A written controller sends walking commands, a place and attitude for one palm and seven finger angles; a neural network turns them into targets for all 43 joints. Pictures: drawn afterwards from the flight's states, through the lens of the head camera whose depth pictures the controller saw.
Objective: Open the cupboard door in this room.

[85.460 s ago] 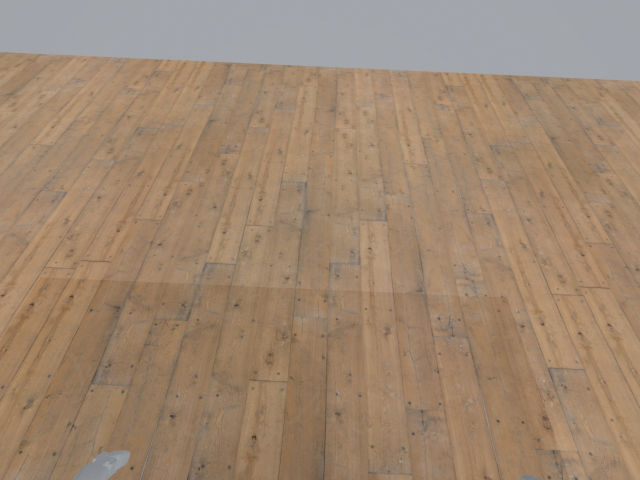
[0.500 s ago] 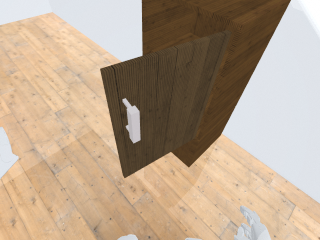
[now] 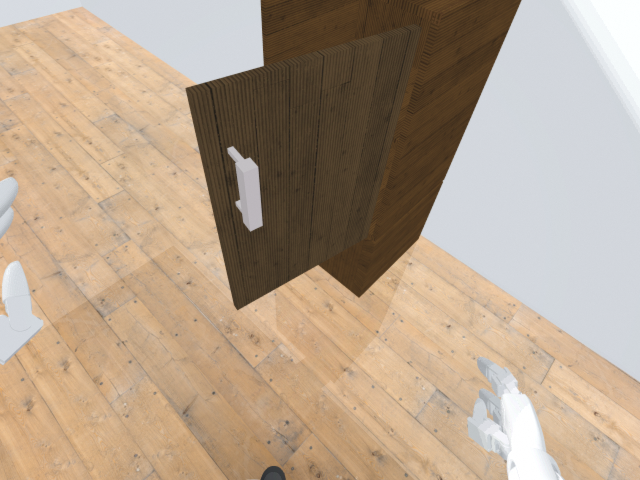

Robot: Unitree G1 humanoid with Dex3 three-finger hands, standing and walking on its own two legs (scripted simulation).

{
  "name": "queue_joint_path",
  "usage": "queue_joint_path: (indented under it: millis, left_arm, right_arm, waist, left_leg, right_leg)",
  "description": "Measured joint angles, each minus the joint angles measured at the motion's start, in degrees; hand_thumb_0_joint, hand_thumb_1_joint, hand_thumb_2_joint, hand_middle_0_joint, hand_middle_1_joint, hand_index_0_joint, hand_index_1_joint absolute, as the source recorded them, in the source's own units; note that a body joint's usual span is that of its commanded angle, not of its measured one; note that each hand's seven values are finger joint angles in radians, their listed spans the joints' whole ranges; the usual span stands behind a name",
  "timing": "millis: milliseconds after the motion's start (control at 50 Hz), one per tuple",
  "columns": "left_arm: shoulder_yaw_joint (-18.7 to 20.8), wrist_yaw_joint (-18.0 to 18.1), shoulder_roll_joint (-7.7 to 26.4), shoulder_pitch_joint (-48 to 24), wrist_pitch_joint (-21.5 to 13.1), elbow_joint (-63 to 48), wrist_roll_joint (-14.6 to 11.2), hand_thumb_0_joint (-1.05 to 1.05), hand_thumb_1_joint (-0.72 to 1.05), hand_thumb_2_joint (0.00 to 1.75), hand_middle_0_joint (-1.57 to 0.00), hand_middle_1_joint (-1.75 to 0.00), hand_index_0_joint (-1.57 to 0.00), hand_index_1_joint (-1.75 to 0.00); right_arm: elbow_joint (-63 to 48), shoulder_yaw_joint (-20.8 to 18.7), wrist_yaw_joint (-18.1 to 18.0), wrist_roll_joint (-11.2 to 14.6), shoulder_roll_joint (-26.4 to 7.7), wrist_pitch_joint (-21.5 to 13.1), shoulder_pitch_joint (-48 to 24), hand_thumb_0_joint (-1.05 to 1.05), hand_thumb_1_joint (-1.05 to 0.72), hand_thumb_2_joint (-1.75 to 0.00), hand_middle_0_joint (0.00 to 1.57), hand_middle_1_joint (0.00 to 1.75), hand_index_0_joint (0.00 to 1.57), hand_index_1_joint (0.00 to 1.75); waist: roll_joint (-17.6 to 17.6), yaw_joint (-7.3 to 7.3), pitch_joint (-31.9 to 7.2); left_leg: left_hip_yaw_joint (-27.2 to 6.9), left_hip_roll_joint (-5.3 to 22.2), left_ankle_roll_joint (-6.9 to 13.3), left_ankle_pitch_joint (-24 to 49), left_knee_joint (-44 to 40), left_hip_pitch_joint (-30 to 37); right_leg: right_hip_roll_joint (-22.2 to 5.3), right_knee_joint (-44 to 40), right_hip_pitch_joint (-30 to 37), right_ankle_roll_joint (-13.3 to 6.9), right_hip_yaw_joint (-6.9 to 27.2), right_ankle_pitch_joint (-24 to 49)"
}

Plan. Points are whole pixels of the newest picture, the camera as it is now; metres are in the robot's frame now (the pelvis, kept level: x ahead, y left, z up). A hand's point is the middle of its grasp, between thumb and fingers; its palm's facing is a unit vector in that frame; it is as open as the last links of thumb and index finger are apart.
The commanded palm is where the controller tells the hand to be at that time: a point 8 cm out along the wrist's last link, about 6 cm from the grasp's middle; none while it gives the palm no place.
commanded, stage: step back with the hand held close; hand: left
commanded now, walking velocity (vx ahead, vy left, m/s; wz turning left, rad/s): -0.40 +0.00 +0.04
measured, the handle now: (243, 189) +0.53 +0.17 +0.01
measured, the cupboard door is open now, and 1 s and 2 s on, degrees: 79 79 79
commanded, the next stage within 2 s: stop stepping back and stand still in 0.08 s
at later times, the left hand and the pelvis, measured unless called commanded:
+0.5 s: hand out of the picture +0.03 +0.25 +0.16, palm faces +0.53 -0.71 -0.45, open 7.4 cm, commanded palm -0.04 +0.27 +0.17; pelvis -0.15 -0.04 -0.01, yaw +5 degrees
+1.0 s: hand out of the picture -0.01 +0.21 +0.16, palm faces +0.51 -0.72 -0.47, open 7.4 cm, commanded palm none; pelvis -0.18 -0.07 -0.01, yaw +5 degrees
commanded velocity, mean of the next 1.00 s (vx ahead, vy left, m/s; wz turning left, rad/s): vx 0.11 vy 0.06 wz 0.01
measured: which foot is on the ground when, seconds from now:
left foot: down 0.00-0.18, up 0.20-0.40, down 0.42-0.64, up 0.66-0.96, down 0.98-1.00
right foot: up 0.00-0.18, down 0.20-1.00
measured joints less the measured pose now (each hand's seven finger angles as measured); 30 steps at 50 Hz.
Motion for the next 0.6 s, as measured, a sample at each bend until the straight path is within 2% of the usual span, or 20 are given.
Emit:
queue_joint_path:
  millis: [100, 140, 180, 200, 240, 260, 280, 300, 320, 360, 420, 460, 540, 600]
  left_arm:
    - [-0.77, 0.97, -0.69, 1.75, 2.34, 0.82, -0.18, 0.01, 0.89, 0.90, -0.21, -0.30, -0.21, -0.30]
    - [-1.02, 1.40, -0.93, 0.59, 3.19, 1.55, -0.29, 0.01, 0.89, 0.90, -0.21, -0.30, -0.21, -0.30]
    - [-0.79, 1.73, -0.73, -1.29, 3.65, 1.15, -0.39, 0.01, 0.89, 0.90, -0.21, -0.30, -0.21, -0.30]
    - [-0.32, 1.90, -0.57, -1.90, 3.33, 0.23, -0.27, 0.01, 0.89, 0.90, -0.21, -0.30, -0.21, -0.30]
    - [-1.62, 1.81, -3.25, -2.81, 2.20, -1.08, 0.71, 0.01, 0.89, 0.90, -0.21, -0.30, -0.21, -0.30]
    - [-1.96, 1.62, -3.90, -2.18, 1.68, -1.98, 1.11, 0.01, 0.89, 0.90, -0.21, -0.30, -0.21, -0.30]
    - [-1.93, 1.39, -4.18, -1.32, 1.04, -2.76, 1.43, 0.01, 0.89, 0.90, -0.21, -0.30, -0.21, -0.30]
    - [-1.54, 1.36, -4.16, -0.22, 0.47, -3.43, 1.67, 0.01, 0.89, 0.90, -0.21, -0.30, -0.21, -0.30]
    - [-1.00, 1.59, -3.92, 0.87, -0.01, -3.78, 1.90, 0.01, 0.89, 0.90, -0.21, -0.30, -0.21, -0.30]
    - [-0.33, 2.20, -3.54, 1.89, -0.68, -3.11, 2.17, 0.01, 0.89, 0.90, -0.21, -0.30, -0.21, -0.30]
    - [-0.94, 2.62, -4.14, 0.40, -0.88, 0.50, 2.31, 0.01, 0.89, 0.90, -0.21, -0.30, -0.21, -0.30]
    - [-0.94, 2.80, -4.19, -1.98, -0.49, 4.28, 2.30, 0.01, 0.89, 0.90, -0.21, -0.30, -0.21, -0.30]
    - [0.04, 2.84, -4.77, -1.44, 0.62, 8.91, 2.67, 0.01, 0.89, 0.90, -0.21, -0.30, -0.21, -0.30]
    - [-0.68, 2.50, -4.86, -1.09, 0.81, 8.58, 3.00, 0.01, 0.89, 0.90, -0.21, -0.30, -0.21, -0.30]
  right_arm:
    - [0.23, 0.54, -0.12, 0.14, 1.53, -0.46, 1.47, 0.01, -0.90, -0.90, 0.20, 0.30, 0.20, 0.30]
    - [0.69, 0.78, -0.20, 0.06, 2.09, -0.65, 2.14, 0.01, -0.90, -0.90, 0.20, 0.30, 0.20, 0.30]
    - [0.99, 0.92, -0.19, 0.09, 2.58, -0.92, 2.51, 0.01, -0.90, -0.90, 0.20, 0.30, 0.20, 0.30]
    - [1.25, 1.04, -0.03, 0.20, 2.68, -1.05, 2.27, 0.01, -0.90, -0.90, 0.20, 0.30, 0.20, 0.30]
    - [3.80, 1.03, 0.32, -0.19, 1.66, -0.50, 1.47, 0.01, -0.90, -0.90, 0.20, 0.30, 0.20, 0.30]
    - [4.91, 1.22, 0.64, -0.40, 1.59, -0.03, 2.03, 0.01, -0.90, -0.90, 0.20, 0.30, 0.20, 0.30]
    - [5.46, 1.41, 0.82, -0.33, 1.83, 0.37, 3.03, 0.01, -0.90, -0.90, 0.20, 0.30, 0.20, 0.30]
    - [5.58, 1.65, 0.72, -0.16, 2.26, 0.64, 4.19, 0.01, -0.90, -0.90, 0.20, 0.30, 0.20, 0.30]
    - [5.40, 1.91, 0.37, -0.04, 2.70, 0.73, 5.38, 0.01, -0.90, -0.90, 0.20, 0.30, 0.20, 0.30]
    - [4.69, 2.06, -0.51, 0.18, 2.91, 0.35, 7.72, 0.01, -0.90, -0.90, 0.20, 0.30, 0.20, 0.30]
    - [3.85, 1.17, -1.48, 0.33, 0.79, -1.04, 10.36, 0.01, -0.90, -0.90, 0.20, 0.30, 0.20, 0.30]
    - [4.87, 0.61, -1.65, 0.71, 1.03, -0.85, 10.21, 0.01, -0.90, -0.90, 0.20, 0.30, 0.20, 0.30]
    - [5.21, 1.13, -1.10, 0.17, 1.82, -1.46, 10.50, 0.01, -0.90, -0.90, 0.20, 0.30, 0.20, 0.30]
    - [5.18, 1.75, -0.54, 0.20, 2.22, -2.17, 10.88, 0.01, -0.90, -0.90, 0.20, 0.30, 0.20, 0.30]
  waist:
    - [-0.03, 0.12, -1.13]
    - [-0.12, 0.10, -1.68]
    - [-1.38, 0.05, -2.11]
    - [-2.89, 0.82, -2.26]
    - [-1.71, 2.33, -0.77]
    - [-2.09, 2.76, -0.98]
    - [-2.80, 2.93, -1.39]
    - [-3.65, 2.81, -1.94]
    - [-4.40, 2.47, -2.67]
    - [-4.57, 1.32, -4.31]
    - [-0.51, -0.97, -6.60]
    - [-1.38, -1.38, -6.00]
    - [-1.08, -2.24, -5.91]
    - [-0.81, -2.11, -5.08]
  left_leg:
    - [-0.64, 0.76, -0.59, 4.39, -2.55, -1.71]
    - [-1.10, 1.10, -1.05, 5.18, -2.76, -3.93]
    - [-0.54, 0.63, -2.37, 1.62, -0.25, -8.26]
    - [0.15, -0.12, -3.65, -4.18, 4.26, -11.73]
    - [-3.17, -0.94, -5.02, -14.75, 23.34, -16.89]
    - [-3.64, -1.97, -5.18, -16.86, 31.47, -17.97]
    - [-3.29, -2.71, -5.13, -17.25, 36.09, -17.49]
    - [-2.35, -2.96, -4.99, -17.30, 37.13, -15.66]
    - [-1.30, -2.88, -4.63, -17.48, 35.31, -12.86]
    - [-0.19, -2.25, -3.48, -17.87, 26.15, -5.41]
    - [-1.28, -0.13, -1.34, -17.93, 9.38, 5.46]
    - [-1.07, -1.67, -1.68, -16.78, 9.35, 5.75]
    - [-0.10, -1.62, -2.54, -14.71, 8.47, 7.14]
    - [0.03, -0.97, -3.11, -14.71, 9.59, 7.18]
  right_leg:
    - [-1.57, 1.09, 1.76, 0.03, -1.03, 0.18]
    - [-1.56, -2.96, 4.74, -0.63, -2.49, -0.63]
    - [-2.03, -11.83, 8.76, -2.06, -3.16, -1.22]
    - [-3.02, -16.92, 9.28, -3.71, -1.53, -1.10]
    - [-2.35, -15.39, 6.67, -3.88, -1.53, 4.50]
    - [-2.68, -15.73, 6.12, -3.45, -1.31, 6.69]
    - [-3.20, -16.89, 6.12, -2.95, -1.02, 8.47]
    - [-3.76, -18.20, 6.25, -2.58, -0.73, 9.87]
    - [-4.25, -19.23, 6.24, -2.35, -0.51, 10.86]
    - [-4.68, -19.89, 5.83, -2.13, -0.80, 11.75]
    - [-3.74, -16.94, 3.72, -1.64, -3.39, 10.69]
    - [-4.79, -13.28, 2.69, -0.90, -2.52, 8.05]
    - [-4.50, -5.55, 0.60, -0.03, -4.01, 2.62]
    - [-4.29, -10.79, 3.00, 0.14, -5.98, 4.50]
